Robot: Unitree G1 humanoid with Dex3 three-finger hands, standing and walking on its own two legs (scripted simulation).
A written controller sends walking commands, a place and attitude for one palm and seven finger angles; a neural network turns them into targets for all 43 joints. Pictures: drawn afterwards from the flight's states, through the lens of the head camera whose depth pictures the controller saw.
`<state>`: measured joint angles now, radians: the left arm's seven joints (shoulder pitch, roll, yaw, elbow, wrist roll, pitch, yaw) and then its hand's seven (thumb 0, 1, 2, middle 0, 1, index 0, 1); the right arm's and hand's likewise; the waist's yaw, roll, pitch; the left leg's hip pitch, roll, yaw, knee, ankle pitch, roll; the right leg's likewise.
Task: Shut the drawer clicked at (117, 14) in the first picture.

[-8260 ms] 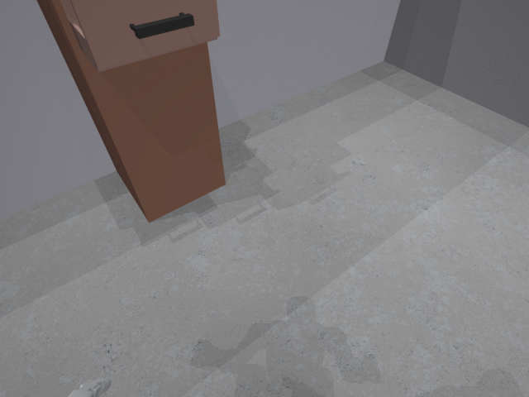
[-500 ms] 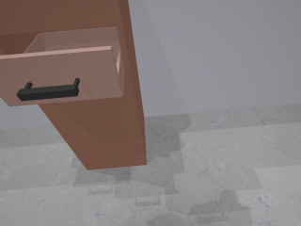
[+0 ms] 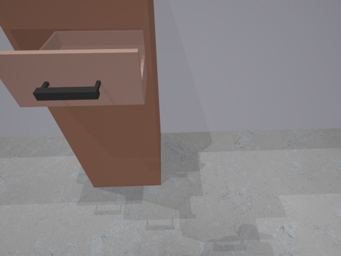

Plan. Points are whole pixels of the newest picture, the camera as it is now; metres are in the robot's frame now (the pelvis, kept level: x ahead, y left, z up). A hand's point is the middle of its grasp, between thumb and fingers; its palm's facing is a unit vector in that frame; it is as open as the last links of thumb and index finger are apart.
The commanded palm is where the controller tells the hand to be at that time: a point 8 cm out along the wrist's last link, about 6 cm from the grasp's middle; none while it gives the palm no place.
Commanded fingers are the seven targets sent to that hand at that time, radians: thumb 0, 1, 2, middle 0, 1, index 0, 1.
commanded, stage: come to a stop and stand still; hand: left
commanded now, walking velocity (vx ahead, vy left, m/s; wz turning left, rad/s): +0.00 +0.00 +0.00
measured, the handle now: (69, 88) +0.49 +0.32 +0.14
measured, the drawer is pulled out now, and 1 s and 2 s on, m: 0.15 0.15 0.15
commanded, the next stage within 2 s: look again from close up in 0.18 s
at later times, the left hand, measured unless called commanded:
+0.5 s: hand out of the picture +0.01 +0.20 -0.18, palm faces +0.01 -0.98 -0.20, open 7.4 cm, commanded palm none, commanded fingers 0.00 0.90 0.90 -0.20 -0.30 -0.20 -0.30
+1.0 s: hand out of the picture +0.03 +0.20 -0.18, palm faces +0.03 -0.98 -0.20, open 7.3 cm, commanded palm none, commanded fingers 0.00 0.90 0.90 -0.20 -0.30 -0.20 -0.30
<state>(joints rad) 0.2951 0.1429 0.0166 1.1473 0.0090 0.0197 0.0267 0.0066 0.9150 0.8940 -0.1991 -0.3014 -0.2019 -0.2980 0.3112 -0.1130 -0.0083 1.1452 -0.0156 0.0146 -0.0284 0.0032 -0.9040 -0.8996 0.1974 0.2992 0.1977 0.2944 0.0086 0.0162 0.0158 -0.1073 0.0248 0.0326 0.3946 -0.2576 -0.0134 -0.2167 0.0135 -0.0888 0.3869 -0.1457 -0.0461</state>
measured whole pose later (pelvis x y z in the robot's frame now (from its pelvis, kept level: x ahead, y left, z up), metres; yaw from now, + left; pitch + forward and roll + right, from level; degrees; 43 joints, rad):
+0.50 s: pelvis +0.02 +0.03 -0.01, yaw +0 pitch +0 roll +0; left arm 0.31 0.12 -0.01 1.14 0.01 -0.01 0.03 0.01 0.91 0.89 -0.20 -0.30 -0.20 -0.30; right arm 0.37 -0.13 0.01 1.07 -0.02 -0.03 -0.03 0.00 -0.91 -0.90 0.20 0.30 0.20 0.29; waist -0.02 0.05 -0.02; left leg -0.16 -0.01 0.05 0.51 -0.34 0.03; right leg -0.28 -0.03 -0.07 0.51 -0.23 -0.01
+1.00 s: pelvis +0.04 +0.03 -0.01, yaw +0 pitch -1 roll +0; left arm 0.28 0.13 0.01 1.12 0.02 0.00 0.03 0.01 0.93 0.89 -0.20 -0.30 -0.20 -0.30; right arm 0.33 -0.16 0.02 1.12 -0.02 -0.02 -0.03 0.00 -0.91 -0.90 0.20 0.30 0.20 0.29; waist -0.01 0.03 0.04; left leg -0.10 -0.03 0.05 0.46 -0.35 0.04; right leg -0.24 -0.04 -0.06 0.54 -0.27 0.00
